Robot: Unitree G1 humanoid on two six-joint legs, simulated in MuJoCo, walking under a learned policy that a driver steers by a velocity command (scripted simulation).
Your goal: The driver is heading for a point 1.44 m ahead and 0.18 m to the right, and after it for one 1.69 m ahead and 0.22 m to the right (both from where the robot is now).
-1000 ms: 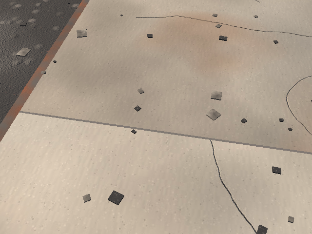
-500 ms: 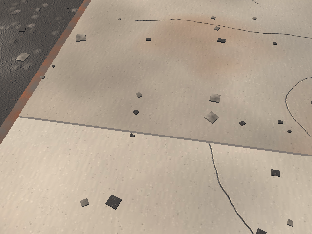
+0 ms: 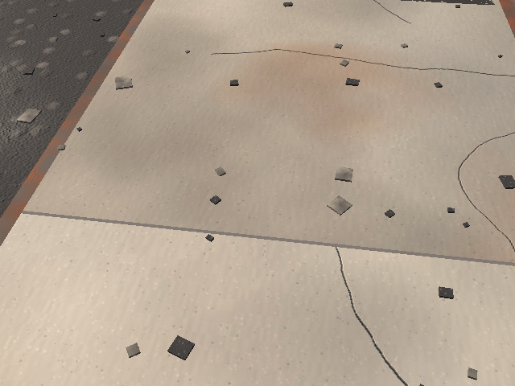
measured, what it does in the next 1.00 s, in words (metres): walks ahead: left foot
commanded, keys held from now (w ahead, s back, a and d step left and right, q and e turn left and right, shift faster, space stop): w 1.00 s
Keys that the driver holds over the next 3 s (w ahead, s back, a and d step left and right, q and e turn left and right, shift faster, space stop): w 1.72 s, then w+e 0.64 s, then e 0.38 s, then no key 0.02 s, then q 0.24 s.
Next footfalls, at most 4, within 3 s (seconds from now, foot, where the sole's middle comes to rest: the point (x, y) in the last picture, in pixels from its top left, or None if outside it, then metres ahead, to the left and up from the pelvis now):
0.64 left None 0.47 0.09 -0.77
1.20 right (324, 306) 0.77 -0.16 -0.77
1.76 left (240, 222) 1.08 0.08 -0.77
2.34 right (315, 165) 1.35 -0.19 -0.77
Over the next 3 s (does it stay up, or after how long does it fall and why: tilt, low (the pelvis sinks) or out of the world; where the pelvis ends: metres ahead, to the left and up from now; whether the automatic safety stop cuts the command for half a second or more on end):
stays up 1.44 -0.13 0.00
